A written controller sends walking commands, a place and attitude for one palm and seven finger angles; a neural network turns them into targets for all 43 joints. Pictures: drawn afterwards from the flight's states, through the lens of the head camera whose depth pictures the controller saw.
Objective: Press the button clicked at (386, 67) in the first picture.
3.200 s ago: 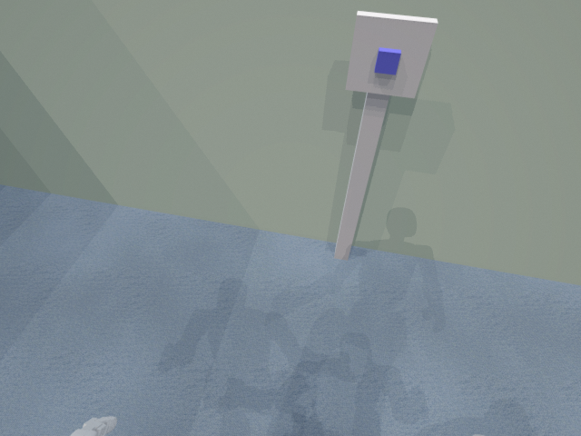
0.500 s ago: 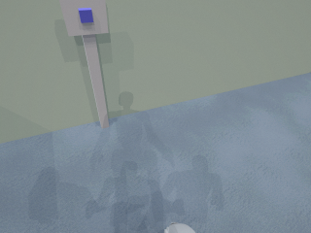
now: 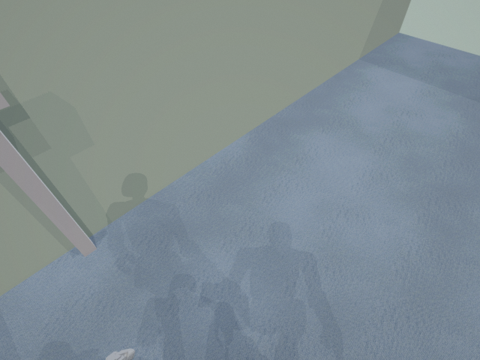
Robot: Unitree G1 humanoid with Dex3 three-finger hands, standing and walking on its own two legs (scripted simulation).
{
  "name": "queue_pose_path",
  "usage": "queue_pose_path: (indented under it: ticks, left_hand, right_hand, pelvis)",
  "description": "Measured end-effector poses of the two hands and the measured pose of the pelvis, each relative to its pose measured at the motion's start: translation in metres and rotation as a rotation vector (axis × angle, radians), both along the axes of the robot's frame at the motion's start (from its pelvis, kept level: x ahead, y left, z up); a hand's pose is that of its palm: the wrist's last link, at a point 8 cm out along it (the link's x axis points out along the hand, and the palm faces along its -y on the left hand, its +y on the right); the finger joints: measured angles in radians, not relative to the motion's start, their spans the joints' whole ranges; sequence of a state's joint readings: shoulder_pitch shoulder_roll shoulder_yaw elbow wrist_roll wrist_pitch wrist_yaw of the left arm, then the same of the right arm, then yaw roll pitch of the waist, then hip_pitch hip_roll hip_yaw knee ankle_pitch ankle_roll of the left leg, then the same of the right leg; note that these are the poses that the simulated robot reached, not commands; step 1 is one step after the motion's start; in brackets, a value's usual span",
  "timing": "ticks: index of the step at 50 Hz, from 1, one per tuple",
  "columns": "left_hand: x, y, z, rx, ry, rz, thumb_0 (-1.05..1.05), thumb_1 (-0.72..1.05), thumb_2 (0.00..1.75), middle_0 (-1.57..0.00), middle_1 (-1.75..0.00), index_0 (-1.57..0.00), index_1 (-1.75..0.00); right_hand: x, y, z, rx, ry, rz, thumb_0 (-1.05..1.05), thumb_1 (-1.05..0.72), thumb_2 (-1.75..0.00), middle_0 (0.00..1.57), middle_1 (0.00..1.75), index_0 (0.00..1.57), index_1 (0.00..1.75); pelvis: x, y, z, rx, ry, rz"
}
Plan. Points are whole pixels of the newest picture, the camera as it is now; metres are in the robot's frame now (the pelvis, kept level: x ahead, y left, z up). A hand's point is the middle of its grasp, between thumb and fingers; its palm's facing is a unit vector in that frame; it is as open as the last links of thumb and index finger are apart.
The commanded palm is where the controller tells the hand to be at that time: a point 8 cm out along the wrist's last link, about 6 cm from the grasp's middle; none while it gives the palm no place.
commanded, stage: walk to a spot facing it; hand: left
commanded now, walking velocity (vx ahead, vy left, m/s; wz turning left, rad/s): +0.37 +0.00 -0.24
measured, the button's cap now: out of the picture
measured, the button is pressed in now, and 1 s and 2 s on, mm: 0 0 0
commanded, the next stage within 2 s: turn to face it in 0.26 s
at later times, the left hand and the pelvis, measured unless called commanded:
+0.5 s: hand (140, 352) +0.18 +0.22 -0.19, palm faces -0.03 -0.99 -0.15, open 7.4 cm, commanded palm none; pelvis +0.20 +0.04 -0.01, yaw -6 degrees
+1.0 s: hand (156, 261) +0.36 +0.21 -0.15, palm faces +0.18 -0.96 -0.23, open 7.4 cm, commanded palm none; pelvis +0.25 +0.01 +0.00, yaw +10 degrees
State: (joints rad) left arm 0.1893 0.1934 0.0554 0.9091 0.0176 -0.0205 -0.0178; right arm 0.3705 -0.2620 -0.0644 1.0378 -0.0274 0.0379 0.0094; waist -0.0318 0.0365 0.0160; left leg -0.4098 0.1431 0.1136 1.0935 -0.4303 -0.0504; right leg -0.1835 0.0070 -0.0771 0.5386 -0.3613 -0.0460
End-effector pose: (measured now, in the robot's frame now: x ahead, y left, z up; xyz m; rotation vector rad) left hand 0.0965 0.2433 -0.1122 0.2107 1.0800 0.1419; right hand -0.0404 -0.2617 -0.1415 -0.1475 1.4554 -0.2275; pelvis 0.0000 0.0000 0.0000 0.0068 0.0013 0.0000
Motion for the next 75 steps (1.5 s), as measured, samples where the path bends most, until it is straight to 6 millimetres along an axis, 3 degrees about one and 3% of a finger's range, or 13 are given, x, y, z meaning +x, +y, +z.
queue_pose_path:
  ticks: [6,13,19,22,28,32,38,46,51,57,62,67,75]
  left_hand:
    - [-0.014,-0.012,-0.007,-0.012,0.154,-0.007,0.0,0.91,0.9,-0.2,-0.3,-0.2,-0.3]
    - [-0.029,-0.015,-0.029,-0.058,0.351,0.048,0.0,0.91,0.9,-0.2,-0.3,-0.2,-0.3]
    - [-0.009,0.003,-0.058,-0.098,0.505,0.075,0.01,0.91,0.9,-0.2,-0.3,-0.2,-0.3]
    - [0.029,0.015,-0.06,-0.093,0.484,0.054,0.01,0.91,0.9,-0.2,-0.3,-0.2,-0.3]
    - [0.135,0.03,-0.043,-0.087,0.265,0.031,0.01,0.91,0.9,-0.2,-0.3,-0.2,-0.3]
    - [0.188,0.032,-0.034,-0.09,0.145,0.043,0.0,0.91,0.9,-0.2,-0.3,-0.2,-0.3]
    - [0.227,0.029,-0.024,-0.086,0.083,0.066,0.0,0.91,0.9,-0.2,-0.3,-0.2,-0.3]
    - [0.247,0.021,-0.011,-0.048,0.04,0.122,0.0,0.91,0.9,-0.2,-0.3,-0.2,-0.3]
    - [0.236,0.014,-0.004,0.0,0.01,0.19,0.0,0.91,0.9,-0.2,-0.3,-0.2,-0.3]
    - [0.191,0.011,0.005,0.035,0.05,0.296,0.0,0.91,0.9,-0.2,-0.3,-0.2,-0.3]
    - [0.15,0.007,0.0,0.023,0.099,0.384,0.0,0.91,0.9,-0.2,-0.3,-0.2,-0.3]
    - [0.101,0.004,-0.012,-0.018,0.182,0.478,0.0,0.91,0.9,-0.2,-0.3,-0.2,-0.3]
    - [0.024,0.026,-0.049,-0.096,0.312,0.63,0.01,0.9,0.9,-0.2,-0.3,-0.2,-0.3]
  right_hand:
    - [0.097,-0.002,0.012,0.004,-0.198,-0.005,0.01,-0.91,-0.9,0.2,0.3,0.19,0.3]
    - [0.216,0.022,0.016,0.018,-0.322,0.052,0.0,-0.91,-0.9,0.2,0.3,0.19,0.3]
    - [0.302,0.052,0.009,-0.016,-0.396,0.088,0.0,-0.91,-0.9,0.2,0.3,0.19,0.3]
    - [0.308,0.063,0.011,-0.025,-0.377,0.055,0.0,-0.91,-0.9,0.2,0.3,0.2,0.3]
    - [0.285,0.073,0.02,-0.043,-0.234,0.005,-0.01,-0.94,-0.9,0.2,0.3,0.2,0.3]
    - [0.274,0.075,0.02,-0.029,-0.139,0.007,-0.01,-0.94,-0.9,0.2,0.3,0.2,0.3]
    - [0.278,0.076,0.018,-0.001,-0.092,0.007,0.0,-0.92,-0.9,0.2,0.3,0.2,0.3]
    - [0.305,0.058,0.009,0.028,-0.079,0.067,0.0,-0.91,-0.9,0.2,0.3,0.2,0.3]
    - [0.335,0.033,-0.003,0.043,-0.09,0.131,0.0,-0.9,-0.9,0.2,0.3,0.2,0.3]
    - [0.39,0.014,0.006,0.031,-0.135,0.255,0.0,-0.91,-0.9,0.2,0.3,0.2,0.3]
    - [0.435,0.016,0.011,0.012,-0.161,0.367,0.0,-0.91,-0.9,0.2,0.3,0.19,0.3]
    - [0.48,0.048,0.015,0.004,-0.194,0.491,0.0,-0.91,-0.9,0.2,0.3,0.19,0.3]
    - [0.538,0.144,0.023,0.015,-0.332,0.703,0.0,-0.91,-0.9,0.2,0.3,0.19,0.3]
  pelvis:
    - [0.042,-0.006,0.008,0.003,-0.011,-0.049]
    - [0.101,0.006,-0.001,-0.031,-0.015,-0.076]
    - [0.167,0.028,-0.023,-0.041,-0.023,-0.102]
    - [0.187,0.037,-0.019,-0.035,-0.042,-0.125]
    - [0.213,0.05,0.001,-0.039,-0.035,-0.07]
    - [0.226,0.052,0.005,-0.035,-0.019,-0.029]
    - [0.242,0.048,0.006,-0.03,0.003,0.03]
    - [0.252,0.03,0.006,-0.026,0.03,0.123]
    - [0.255,0.011,0.0,-0.015,0.038,0.183]
    - [0.259,-0.003,0.007,0.008,0.013,0.284]
    - [0.261,-0.002,0.007,0.019,0.001,0.359]
    - [0.259,0.009,0.003,0.016,-0.001,0.427]
    - [0.253,0.046,-0.015,0.0,0.01,0.518]
